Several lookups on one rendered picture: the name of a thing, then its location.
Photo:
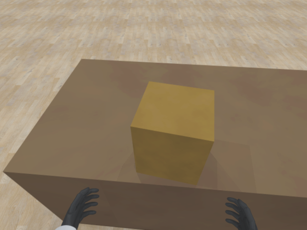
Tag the pedestal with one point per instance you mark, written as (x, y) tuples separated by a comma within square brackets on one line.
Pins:
[(259, 154)]

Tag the right robot hand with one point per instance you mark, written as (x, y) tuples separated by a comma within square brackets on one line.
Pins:
[(245, 218)]

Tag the carton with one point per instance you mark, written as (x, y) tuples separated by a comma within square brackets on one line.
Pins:
[(173, 131)]

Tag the left robot hand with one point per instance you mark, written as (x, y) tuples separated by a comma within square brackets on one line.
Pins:
[(76, 213)]

